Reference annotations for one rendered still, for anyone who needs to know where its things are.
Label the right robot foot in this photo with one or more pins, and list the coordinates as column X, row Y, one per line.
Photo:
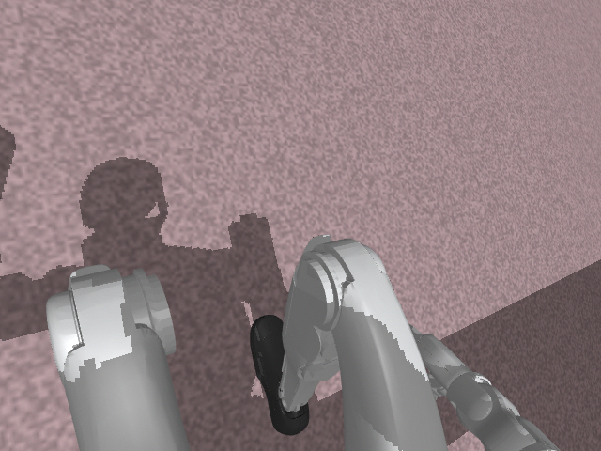
column 268, row 355

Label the right robot hand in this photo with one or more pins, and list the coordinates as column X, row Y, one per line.
column 443, row 365

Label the right robot arm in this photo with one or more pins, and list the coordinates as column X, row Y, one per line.
column 492, row 418

